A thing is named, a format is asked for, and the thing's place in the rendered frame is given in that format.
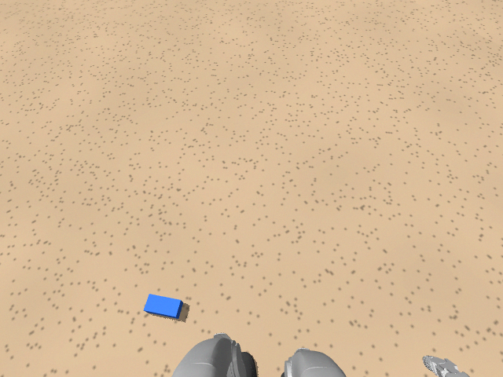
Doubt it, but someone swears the small box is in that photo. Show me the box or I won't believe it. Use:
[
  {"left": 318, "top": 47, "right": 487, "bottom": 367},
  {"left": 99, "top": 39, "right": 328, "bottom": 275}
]
[{"left": 144, "top": 294, "right": 183, "bottom": 319}]

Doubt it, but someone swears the left robot foot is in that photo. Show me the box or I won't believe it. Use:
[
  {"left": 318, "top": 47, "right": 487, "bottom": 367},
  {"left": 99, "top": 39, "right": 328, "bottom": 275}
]
[{"left": 241, "top": 352, "right": 257, "bottom": 377}]

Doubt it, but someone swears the right robot hand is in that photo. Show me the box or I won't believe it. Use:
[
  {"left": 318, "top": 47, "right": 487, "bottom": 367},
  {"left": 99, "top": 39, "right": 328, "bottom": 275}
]
[{"left": 423, "top": 356, "right": 469, "bottom": 377}]

